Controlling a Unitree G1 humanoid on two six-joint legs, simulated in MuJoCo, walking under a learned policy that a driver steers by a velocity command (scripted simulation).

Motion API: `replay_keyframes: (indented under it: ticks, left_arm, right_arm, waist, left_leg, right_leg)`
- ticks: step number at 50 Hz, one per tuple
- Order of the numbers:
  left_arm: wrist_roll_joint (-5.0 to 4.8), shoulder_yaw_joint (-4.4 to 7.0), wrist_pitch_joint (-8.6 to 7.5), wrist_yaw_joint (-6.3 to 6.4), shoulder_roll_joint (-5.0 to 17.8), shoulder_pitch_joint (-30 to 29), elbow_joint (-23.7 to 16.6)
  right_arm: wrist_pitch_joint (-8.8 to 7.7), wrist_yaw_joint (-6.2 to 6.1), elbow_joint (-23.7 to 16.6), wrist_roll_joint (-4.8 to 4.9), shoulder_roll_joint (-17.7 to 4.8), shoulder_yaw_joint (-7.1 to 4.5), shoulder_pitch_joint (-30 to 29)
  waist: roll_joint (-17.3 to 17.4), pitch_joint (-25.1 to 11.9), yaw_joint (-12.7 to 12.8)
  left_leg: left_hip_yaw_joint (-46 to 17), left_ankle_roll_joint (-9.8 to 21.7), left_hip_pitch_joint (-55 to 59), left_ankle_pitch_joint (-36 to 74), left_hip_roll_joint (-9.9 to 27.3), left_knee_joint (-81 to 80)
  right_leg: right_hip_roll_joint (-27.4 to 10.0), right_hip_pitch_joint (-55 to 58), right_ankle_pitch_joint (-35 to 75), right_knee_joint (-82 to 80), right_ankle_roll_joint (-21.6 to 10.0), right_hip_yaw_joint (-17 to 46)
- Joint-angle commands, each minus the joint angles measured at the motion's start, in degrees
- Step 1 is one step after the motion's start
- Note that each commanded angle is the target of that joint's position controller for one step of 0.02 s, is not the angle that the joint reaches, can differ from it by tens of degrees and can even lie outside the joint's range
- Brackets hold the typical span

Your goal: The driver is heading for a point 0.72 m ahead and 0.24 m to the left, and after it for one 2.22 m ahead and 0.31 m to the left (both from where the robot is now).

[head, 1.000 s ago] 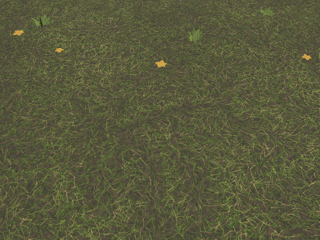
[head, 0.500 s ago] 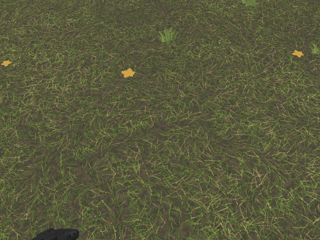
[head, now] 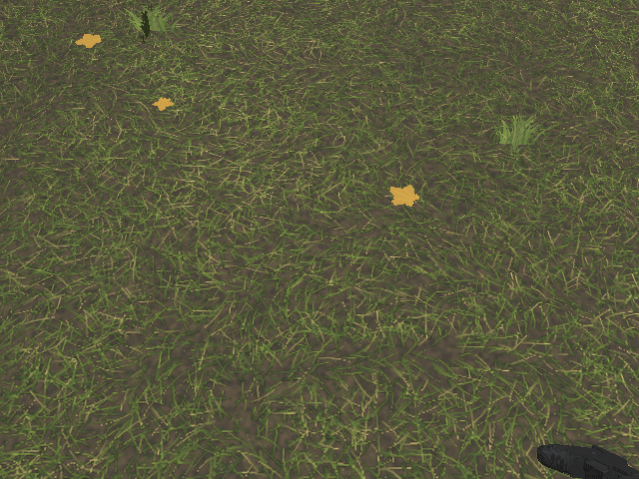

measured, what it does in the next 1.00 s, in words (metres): walks ahead, turning left: left foot, then right foot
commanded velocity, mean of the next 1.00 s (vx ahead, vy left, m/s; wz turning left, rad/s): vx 0.50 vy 0.00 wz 0.58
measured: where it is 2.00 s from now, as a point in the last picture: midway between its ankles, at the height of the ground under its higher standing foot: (173, 248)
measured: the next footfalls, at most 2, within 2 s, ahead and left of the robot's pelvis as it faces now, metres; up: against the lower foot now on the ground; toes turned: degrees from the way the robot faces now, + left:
left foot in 0.02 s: +0.17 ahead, +0.08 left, +0.00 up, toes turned +3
right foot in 0.52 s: +0.48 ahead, -0.06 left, +0.00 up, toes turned +23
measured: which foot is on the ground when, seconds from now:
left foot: up 0.00-0.00, down 0.02-0.52, up 0.54-1.00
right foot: down 0.00-0.02, up 0.04-0.50, down 0.52-1.00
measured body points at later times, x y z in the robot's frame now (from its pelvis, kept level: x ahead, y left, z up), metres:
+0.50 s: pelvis +0.29 +0.01 +0.02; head +0.31 +0.04 +0.46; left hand +0.46 +0.30 -0.06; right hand +0.38 -0.26 -0.09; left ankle +0.13 +0.07 -0.71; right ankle +0.44 -0.07 -0.71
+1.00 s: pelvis +0.52 +0.12 +0.01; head +0.55 +0.15 +0.46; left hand +0.35 +0.37 -0.12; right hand +0.85 +0.08 -0.06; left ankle +0.57 +0.29 -0.70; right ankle +0.44 -0.08 -0.71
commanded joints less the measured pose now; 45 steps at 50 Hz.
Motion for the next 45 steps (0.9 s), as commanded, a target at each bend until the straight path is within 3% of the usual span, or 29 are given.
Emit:
replay_keyframes:
  ticks: [1,2,3,4,5,6,7,9,12,16,20,22,24,25,26,27,28,29,30,31,33,35,38,42,45]
  left_arm:
    - [0.55,2.01,-0.57,0.12,10.7,-4.3,-5.6]
    - [1.39,-0.31,-2.80,-1.43,2.8,1.5,-8.3]
    - [-0.57,0.68,-5.63,-2.72,7.5,-5.3,-9.8]
    - [-2.21,1.02,-6.38,-2.98,8.6,-9.6,-11.5]
    - [-1.39,1.01,-6.35,-2.51,7.7,-10.7,-11.4]
    - [0.09,1.64,-5.54,-1.93,8.3,-9.7,-10.4]
    - [0.55,1.82,-4.47,-1.89,8.4,-8.3,-10.2]
    - [1.25,1.79,-2.92,-1.66,7.0,-8.8,-11.2]
    - [1.67,1.32,-2.49,-1.39,5.6,-15.7,-14.1]
    - [0.97,0.60,-3.05,-2.17,4.4,-22.8,-16.8]
    - [0.28,0.44,-4.04,-3.13,5.4,-27.3,-19.6]
    - [0.09,0.74,-4.90,-3.52,6.6,-27.0,-20.2]
    - [-0.02,1.52,-5.76,-3.45,8.4,-21.6,-19.1]
    - [0.56,2.32,-6.08,-3.08,10.1,-15.0,-17.7]
    - [1.43,3.29,-6.07,-2.59,13.4,-5.0,-16.7]
    - [2.01,4.32,-5.25,-2.71,17.1,1.2,-14.8]
    - [0.42,3.20,-4.82,-3.04,11.8,0.3,-15.1]
    - [0.24,2.19,-4.37,-2.83,7.9,-2.3,-16.1]
    - [0.77,1.65,-3.86,-2.79,7.0,-5.2,-16.5]
    - [1.01,1.26,-3.56,-2.85,6.0,-7.0,-16.3]
    - [1.48,0.95,-3.75,-2.94,5.4,-7.8,-15.6]
    - [0.96,1.37,-4.21,-3.12,6.5,-7.3,-14.7]
    - [0.87,2.07,-4.20,-2.90,9.0,-6.6,-13.6]
    - [0.58,2.15,-3.36,-2.39,10.5,-5.5,-12.6]
    - [-0.09,2.37,-2.58,-2.27,12.1,-2.7,-11.5]
  right_arm:
    - [0.43,-1.42,2.3,0.20,-13.8,-5.58,22.9]
    - [-0.36,-1.60,0.2,0.65,-19.0,-5.86,19.0]
    - [-0.85,-1.62,0.5,-0.35,-14.6,-4.57,22.8]
    - [-1.67,-1.84,0.7,-0.87,-11.7,-3.84,19.7]
    - [-2.27,-1.67,0.0,-0.33,-9.8,-3.27,14.8]
    - [-2.61,-1.66,-0.8,-0.17,-8.3,-2.68,11.4]
    - [-2.63,-1.88,-1.5,-0.42,-8.0,-2.46,9.9]
    - [-2.72,-2.61,-1.3,0.03,-9.1,-2.63,10.8]
    - [-2.80,-3.81,-0.1,0.39,-11.0,-3.04,15.0]
    - [-2.12,-4.12,0.9,0.40,-10.5,-2.90,18.5]
    - [-1.64,-4.15,2.2,0.83,-10.0,-2.69,21.4]
    - [-1.21,-4.41,2.4,0.80,-10.1,-2.68,21.7]
    - [-0.83,-4.59,1.8,0.84,-10.0,-2.62,20.0]
    - [-0.98,-4.47,0.8,0.63,-8.8,-2.12,18.2]
    - [-1.35,-4.12,-0.9,-0.29,-6.2,-1.07,16.4]
    - [-1.70,-4.16,-1.8,1.26,-2.7,0.09,25.5]
    - [-1.62,-4.44,-0.3,1.83,-8.5,-0.63,26.6]
    - [-1.25,-4.44,-0.8,1.46,-11.8,-1.56,20.5]
    - [-0.95,-4.53,-1.5,0.77,-11.6,-1.66,16.9]
    - [-0.93,-4.35,-2.4,0.15,-10.9,-1.85,14.6]
    - [-0.46,-3.72,-3.0,0.77,-8.6,-1.74,14.9]
    - [0.03,-3.43,-4.1,0.83,-6.6,-1.24,13.8]
    - [0.14,-3.10,-5.8,0.46,-6.3,-0.80,10.6]
    - [-0.66,-1.68,-7.2,0.56,-5.5,-0.08,4.0]
    - [-0.69,-0.55,-9.2,0.66,-5.5,0.16,-0.9]
  waist:
    - [4.7,-10.3,-13.7]
    - [16.5,-16.5,-5.3]
    - [10.6,-19.4,-9.8]
    - [7.5,-11.3,-8.4]
    - [0.0,-5.2,-5.0]
    - [-0.9,-4.3,-2.8]
    - [-0.1,-4.4,-1.1]
    - [0.6,-4.3,-0.3]
    - [1.3,-2.5,-2.3]
    - [4.4,-1.2,-5.0]
    - [5.7,-0.5,-6.9]
    - [6.7,-0.8,-6.4]
    - [8.9,-2.4,-3.4]
    - [8.9,-6.5,-0.1]
    - [4.1,-14.3,4.5]
    - [-15.4,-22.4,1.2]
    - [-13.3,-19.2,1.6]
    - [-7.4,-11.0,3.0]
    - [-3.1,-6.1,2.1]
    - [-2.5,-2.5,1.1]
    - [-5.2,-1.2,-0.9]
    - [-5.5,-0.6,-1.1]
    - [-4.4,-0.5,-0.9]
    - [-3.8,1.0,1.4]
    - [-3.5,2.5,2.9]
  left_leg:
    - [-11.1,6.6,36.2,2.9,2.6,-6.2]
    - [-46.3,19.3,52.9,-0.4,17.5,-14.5]
    - [-52.4,18.5,55.0,-10.5,18.6,-21.6]
    - [-44.0,15.1,48.3,-10.3,17.0,-21.9]
    - [-36.8,12.4,37.8,-3.9,14.3,-22.1]
    - [-31.3,10.3,30.9,2.7,12.2,-22.2]
    - [-28.7,9.5,25.9,6.3,10.7,-23.1]
    - [-25.1,9.3,20.7,11.2,9.1,-24.5]
    - [-22.1,8.3,19.3,12.2,7.3,-25.0]
    - [-21.0,4.8,18.6,5.4,4.7,-23.9]
    - [-25.6,4.2,22.7,2.9,6.1,-20.7]
    - [-28.8,4.0,26.4,4.0,7.1,-17.4]
    - [-30.5,2.9,27.5,8.8,6.7,-13.2]
    - [-28.5,1.2,24.8,12.8,4.3,-6.9]
    - [-23.8,-1.1,16.5,7.3,1.2,8.5]
    - [-16.6,-5.2,-4.1,-23.2,-6.7,26.3]
    - [-16.9,-5.7,-11.8,-27.0,-1.7,34.7]
    - [-15.9,-6.2,-14.1,-21.7,0.4,37.2]
    - [-13.8,-6.6,-12.4,-17.3,2.4,36.4]
    - [-13.3,-6.7,-11.3,-14.4,3.8,33.8]
    - [-12.0,-6.4,-7.4,-12.0,6.0,30.5]
    - [-10.7,-6.8,-8.2,-10.7,6.9,27.8]
    - [-10.0,-7.7,-10.4,-4.5,7.5,21.0]
    - [-6.4,-7.0,-6.9,7.4,6.4,7.6]
    - [-3.8,-5.9,-5.9,7.5,5.3,1.6]
  right_leg:
    - [-7.4,-20.8,51.0,36.2,-2.4,1.9]
    - [6.0,-43.3,-3.0,57.2,0.1,11.5]
    - [4.5,-51.8,-2.8,57.9,-1.8,22.7]
    - [1.8,-54.2,1.8,53.4,-3.5,22.3]
    - [-0.8,-50.8,6.0,46.4,-3.7,21.9]
    - [-2.6,-45.7,7.8,41.0,-3.2,21.4]
    - [-3.6,-40.8,9.5,38.3,-2.7,21.5]
    - [-3.3,-37.4,12.2,33.4,-0.9,20.1]
    - [-1.6,-39.6,21.6,22.7,1.3,19.2]
    - [1.4,-36.6,32.8,8.4,1.1,19.1]
    - [3.2,-34.9,31.8,2.0,0.4,19.6]
    - [4.0,-33.6,27.4,-0.8,-0.4,19.9]
    - [4.5,-26.4,25.1,-3.8,-2.4,18.9]
    - [2.3,-16.0,26.7,-4.0,-4.4,19.7]
    - [-7.0,-0.1,25.9,-1.8,-8.5,28.0]
    - [-20.6,19.5,18.3,-4.8,-18.8,53.3]
    - [-22.6,18.0,7.2,-7.6,-18.4,59.8]
    - [-19.7,10.6,7.1,-8.9,-15.4,50.8]
    - [-17.1,2.9,12.7,-10.3,-13.6,43.2]
    - [-14.8,-2.9,18.1,-11.9,-12.8,38.3]
    - [-11.9,-8.7,23.9,-14.7,-11.6,30.6]
    - [-11.8,-10.0,28.8,-16.6,-12.5,26.0]
    - [-12.3,-8.7,36.2,-17.7,-13.0,20.4]
    - [-10.1,-8.0,36.9,-17.9,-10.5,12.2]
    - [-11.5,-4.4,37.8,-17.0,-9.6,9.6]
